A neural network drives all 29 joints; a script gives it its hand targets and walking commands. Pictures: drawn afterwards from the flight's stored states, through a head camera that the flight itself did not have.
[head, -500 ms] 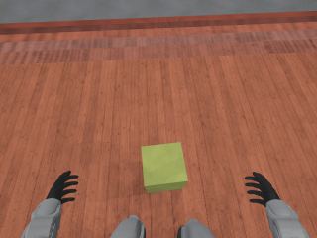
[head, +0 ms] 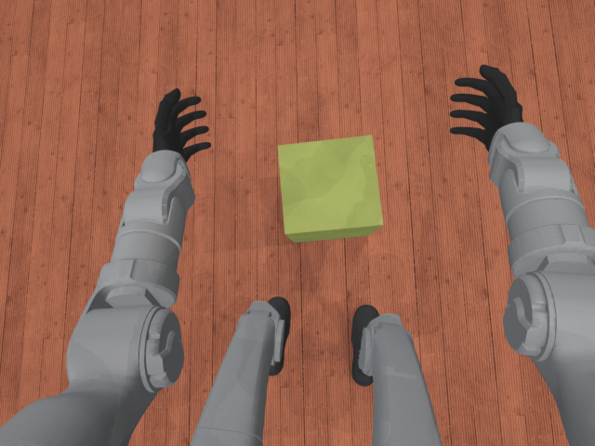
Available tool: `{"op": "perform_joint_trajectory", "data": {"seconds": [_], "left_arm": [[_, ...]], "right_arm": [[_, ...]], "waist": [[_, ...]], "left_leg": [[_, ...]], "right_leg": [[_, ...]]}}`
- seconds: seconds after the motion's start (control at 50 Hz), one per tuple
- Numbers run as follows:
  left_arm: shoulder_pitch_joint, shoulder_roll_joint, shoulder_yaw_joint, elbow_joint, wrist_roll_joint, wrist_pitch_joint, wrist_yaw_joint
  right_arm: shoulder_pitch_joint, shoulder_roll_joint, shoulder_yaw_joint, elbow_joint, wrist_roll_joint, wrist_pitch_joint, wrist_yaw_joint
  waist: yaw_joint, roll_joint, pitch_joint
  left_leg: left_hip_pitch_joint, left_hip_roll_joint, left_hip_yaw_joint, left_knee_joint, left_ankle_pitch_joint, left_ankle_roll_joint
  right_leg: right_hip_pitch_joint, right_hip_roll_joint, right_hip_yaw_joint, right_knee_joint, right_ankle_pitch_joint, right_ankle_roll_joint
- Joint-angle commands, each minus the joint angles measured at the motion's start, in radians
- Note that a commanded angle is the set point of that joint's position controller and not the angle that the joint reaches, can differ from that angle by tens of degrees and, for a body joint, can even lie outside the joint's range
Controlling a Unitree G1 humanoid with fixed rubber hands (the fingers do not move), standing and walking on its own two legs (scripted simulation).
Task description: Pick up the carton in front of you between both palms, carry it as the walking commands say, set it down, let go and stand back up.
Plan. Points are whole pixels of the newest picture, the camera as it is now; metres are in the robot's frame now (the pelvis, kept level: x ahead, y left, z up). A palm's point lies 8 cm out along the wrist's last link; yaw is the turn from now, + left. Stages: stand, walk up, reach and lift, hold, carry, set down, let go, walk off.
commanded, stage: reach and lift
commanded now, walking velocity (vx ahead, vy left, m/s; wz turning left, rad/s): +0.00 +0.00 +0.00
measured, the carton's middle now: (328, 195) +0.50 +0.02 -0.53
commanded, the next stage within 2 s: none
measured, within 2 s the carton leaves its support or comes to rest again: leaves its support in 1.88 s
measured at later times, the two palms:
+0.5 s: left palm (218, 174) +0.47 +0.21 -0.26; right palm (440, 159) +0.53 -0.18 -0.27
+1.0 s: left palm (248, 193) +0.48 +0.20 -0.45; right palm (408, 182) +0.53 -0.16 -0.46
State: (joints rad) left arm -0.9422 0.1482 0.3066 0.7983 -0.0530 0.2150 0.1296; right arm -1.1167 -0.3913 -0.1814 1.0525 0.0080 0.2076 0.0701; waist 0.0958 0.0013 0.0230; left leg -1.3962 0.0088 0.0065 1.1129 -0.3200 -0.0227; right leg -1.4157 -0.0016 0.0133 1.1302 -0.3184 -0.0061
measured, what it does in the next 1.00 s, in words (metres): lowers itself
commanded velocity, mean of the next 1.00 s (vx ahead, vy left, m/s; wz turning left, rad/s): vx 0.00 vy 0.00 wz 0.00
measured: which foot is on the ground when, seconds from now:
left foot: down 0.00-1.00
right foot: down 0.00-1.00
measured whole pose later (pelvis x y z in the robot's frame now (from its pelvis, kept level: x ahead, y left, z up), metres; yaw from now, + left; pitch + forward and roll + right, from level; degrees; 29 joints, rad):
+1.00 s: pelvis -0.03 +0.00 -0.27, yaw +3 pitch +40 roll +3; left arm -1.38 0.23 0.18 1.07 -0.24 0.05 0.18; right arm -1.52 -0.49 0.04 1.24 0.24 0.05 -0.06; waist 0.08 0.04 0.32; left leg -2.28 -0.02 0.01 2.10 -0.51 -0.03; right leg -2.30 -0.01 0.04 2.13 -0.52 0.00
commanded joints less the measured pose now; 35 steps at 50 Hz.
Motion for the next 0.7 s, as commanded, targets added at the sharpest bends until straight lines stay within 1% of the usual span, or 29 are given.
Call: {"op": "perform_joint_trajectory", "data": {"seconds": [0.0,0.02,0.06,0.08,0.1,0.14,0.16,0.18,0.2,0.22,0.24,0.28,0.3,0.32,0.36,0.4,0.42,0.44,0.46,0.48,0.5,0.52,0.54,0.56,0.58,0.6,0.62,0.64,0.68], "left_arm": [[-0.333,0.077,0.045,-0.08,0.01,-0.025,0.02],[-0.347,0.065,0.035,-0.059,0.005,-0.02,0.022],[-0.365,0.079,0.084,-0.06,0.043,-0.03,0.029],[-0.387,0.062,0.07,-0.085,0.043,-0.034,0.024],[-0.344,0.084,0.13,-0.113,0.072,-0.05,0.02],[-0.314,0.063,0.136,-0.097,0.092,-0.08,0.0],[-0.259,0.043,0.145,-0.093,0.095,-0.094,-0.004],[-0.222,0.048,0.161,-0.028,0.117,-0.089,-0.007],[-0.187,0.037,0.19,-0.055,0.144,-0.109,-0.021],[-0.207,0.052,0.171,-0.115,0.151,-0.128,-0.023],[-0.208,0.06,0.176,-0.064,0.135,-0.14,-0.034],[-0.211,0.017,0.122,-0.081,0.104,-0.155,-0.037],[-0.2,0.036,0.132,-0.057,0.079,-0.156,-0.045],[-0.217,0.013,0.096,-0.082,0.062,-0.167,-0.052],[-0.201,0.055,0.12,-0.016,0.046,-0.177,-0.046],[-0.216,0.063,0.078,-0.055,0.037,-0.195,-0.048],[-0.214,0.115,0.104,-0.011,0.031,-0.195,-0.04],[-0.218,0.08,0.052,-0.065,0.001,-0.198,-0.031],[-0.207,0.122,0.067,-0.011,0.002,-0.188,-0.024],[-0.259,0.096,0.019,-0.075,-0.03,-0.187,-0.021],[-0.259,0.124,0.011,-0.044,-0.07,-0.168,-0.019],[-0.29,0.092,-0.022,-0.019,-0.078,-0.172,-0.013],[-0.308,0.127,-0.006,-0.06,-0.093,-0.169,-0.005],[-0.323,0.139,-0.014,-0.068,-0.085,-0.173,0.009],[-0.326,0.175,0.016,-0.034,-0.07,-0.166,0.02],[-0.368,0.132,-0.051,-0.085,-0.133,-0.164,0.023],[-0.377,0.136,-0.045,-0.069,-0.111,-0.163,0.036],[-0.398,0.165,-0.047,-0.038,-0.138,-0.16,0.041],[-0.406,0.174,-0.042,-0.001,-0.133,-0.15,0.047]], "right_arm": [[-0.413,-0.13,-0.048,-0.048,-0.028,-0.042,0.006],[-0.416,-0.171,-0.06,-0.018,-0.049,-0.038,0.01],[-0.476,-0.152,-0.061,0.015,-0.056,-0.037,0.018],[-0.479,-0.161,-0.087,-0.009,-0.071,-0.045,0.016],[-0.479,-0.108,-0.047,-0.079,-0.066,-0.058,0.015],[-0.398,-0.1,-0.092,-0.029,-0.086,-0.067,0.001],[-0.363,-0.074,-0.09,-0.031,-0.105,-0.071,-0.011],[-0.315,-0.035,-0.065,0.019,-0.107,-0.074,-0.008],[-0.298,-0.006,-0.074,-0.03,-0.101,-0.085,-0.015],[-0.294,-0.012,-0.118,-0.067,-0.121,-0.102,-0.026],[-0.324,0.021,-0.095,-0.124,-0.102,-0.117,-0.034],[-0.246,-0.014,-0.12,-0.055,-0.106,-0.127,-0.045],[-0.278,0.015,-0.077,-0.076,-0.089,-0.125,-0.046],[-0.277,0.034,-0.102,-0.111,-0.09,-0.131,-0.053],[-0.267,0.013,-0.069,-0.116,-0.07,-0.148,-0.071],[-0.249,0.001,-0.029,-0.126,-0.041,-0.145,-0.079],[-0.27,0.006,-0.034,-0.111,-0.019,-0.143,-0.087],[-0.309,-0.058,-0.02,-0.169,-0.003,-0.151,-0.09],[-0.289,-0.041,0.03,-0.106,0.019,-0.143,-0.098],[-0.322,-0.102,-0.02,-0.187,0.008,-0.155,-0.108],[-0.359,-0.092,0.067,-0.16,0.046,-0.131,-0.097],[-0.312,-0.061,0.053,-0.057,0.048,-0.136,-0.098],[-0.373,-0.05,0.085,-0.167,0.098,-0.138,-0.103],[-0.376,-0.113,0.061,-0.119,0.082,-0.144,-0.105],[-0.439,-0.127,0.058,-0.171,0.078,-0.142,-0.113],[-0.442,-0.117,0.082,-0.157,0.099,-0.145,-0.108],[-0.472,-0.149,0.083,-0.126,0.113,-0.135,-0.115],[-0.46,-0.137,0.115,-0.127,0.13,-0.134,-0.119],[-0.504,-0.146,0.109,-0.088,0.133,-0.129,-0.121]], "waist": [[-0.003,-0.139,-0.891],[-0.014,-0.081,-0.961],[0.015,-0.131,-0.986],[0.001,-0.07,-0.985],[0.041,-0.159,-1.069],[0.018,-0.118,-1.086],[0.044,-0.129,-1.085],[0.026,-0.18,-1.037],[0.068,-0.137,-0.974],[0.01,-0.129,-1.02],[0.023,-0.15,-1.063],[-0.022,-0.077,-1.012],[0.024,-0.133,-1.002],[-0.021,-0.105,-1.014],[-0.015,-0.164,-1.029],[-0.028,-0.113,-1.057],[0.011,-0.133,-1.11],[-0.01,-0.073,-1.126],[0.028,-0.142,-1.082],[-0.039,-0.069,-1.161],[-0.011,-0.136,-1.21],[-0.031,-0.1,-1.055],[0.005,-0.113,-1.188],[-0.018,-0.084,-1.119],[-0.008,-0.143,-1.155],[-0.028,-0.134,-1.23],[0.0,-0.076,-1.218],[-0.034,-0.144,-1.203],[-0.01,-0.152,-1.132]], "left_leg": [[0.315,-0.073,0.027,-0.112,0.044,-0.034],[0.366,-0.063,0.035,-0.093,0.032,-0.045],[0.364,-0.068,0.038,-0.097,0.061,-0.046],[0.344,-0.077,0.043,-0.087,0.1,-0.053],[0.374,-0.076,0.036,-0.085,0.2,-0.032],[0.186,-0.078,0.084,-0.034,0.23,-0.052],[0.154,-0.095,0.074,-0.029,0.247,-0.048],[0.094,-0.087,0.065,-0.013,0.235,-0.046],[0.029,-0.087,0.083,0.007,0.249,-0.046],[0.015,-0.091,0.055,0.028,0.301,-0.047],[0.0,-0.089,0.061,0.046,0.333,-0.039],[-0.021,-0.085,0.052,0.097,0.303,-0.05],[-0.041,-0.084,0.046,0.114,0.301,-0.047],[-0.102,-0.077,0.054,0.15,0.284,-0.047],[-0.216,-0.085,0.058,0.237,0.299,-0.041],[-0.285,-0.077,0.069,0.295,0.276,-0.056],[-0.27,-0.077,0.069,0.332,0.291,-0.047],[-0.249,-0.074,0.069,0.355,0.273,-0.055],[-0.239,-0.079,0.077,0.409,0.233,-0.045],[-0.237,-0.075,0.07,0.435,0.27,-0.058],[-0.172,-0.073,0.061,0.461,0.232,-0.045],[-0.268,-0.074,0.056,0.483,0.193,-0.046],[-0.239,-0.069,0.073,0.525,0.184,-0.048],[-0.284,-0.072,0.074,0.535,0.144,-0.058],[-0.27,-0.071,0.065,0.561,0.166,-0.044],[-0.268,-0.076,0.069,0.601,0.164,-0.059],[-0.214,-0.064,0.077,0.631,0.183,-0.06],[-0.208,-0.064,0.068,0.648,0.135,-0.043],[-0.309,-0.063,0.071,0.651,0.087,-0.042]], "right_leg": [[0.434,0.063,-0.007,-0.105,0.018,0.01],[0.442,0.059,-0.007,-0.096,0.002,0.013],[0.382,0.064,-0.016,-0.094,0.014,0.018],[0.391,0.066,-0.006,-0.097,0.058,0.003],[0.444,0.067,-0.002,-0.074,0.151,0.022],[0.52,0.077,0.028,-0.039,0.289,0.021],[0.538,0.069,0.03,-0.018,0.312,0.02],[0.52,0.072,0.027,0.007,0.321,0.024],[0.468,0.054,0.049,-0.007,0.347,0.026],[0.446,0.065,0.048,0.034,0.399,0.023],[0.435,0.072,0.038,0.069,0.458,0.029],[0.291,0.07,0.025,0.127,0.388,0.017],[0.269,0.067,0.025,0.149,0.367,0.023],[0.294,0.069,0.044,0.157,0.357,0.011],[0.235,0.053,0.054,0.245,0.418,0.022],[0.219,0.055,0.05,0.318,0.428,0.01],[0.203,0.065,0.044,0.372,0.425,0.023],[0.147,0.055,0.037,0.386,0.365,0.013],[0.069,0.057,0.032,0.402,0.258,0.028],[0.084,0.055,0.024,0.432,0.303,0.022],[0.092,0.051,0.016,0.472,0.248,0.032],[-0.011,0.056,0.014,0.491,0.213,0.019],[0.086,0.046,0.027,0.525,0.233,0.024],[0.018,0.05,0.013,0.558,0.178,0.019],[-0.015,0.05,0.011,0.568,0.168,0.025],[0.075,0.034,0.006,0.625,0.198,0.02],[0.014,0.035,0.012,0.631,0.197,0.021],[-0.009,0.04,-0.006,0.635,0.126,0.033],[-0.027,0.03,-0.012,0.695,0.111,0.023]]}}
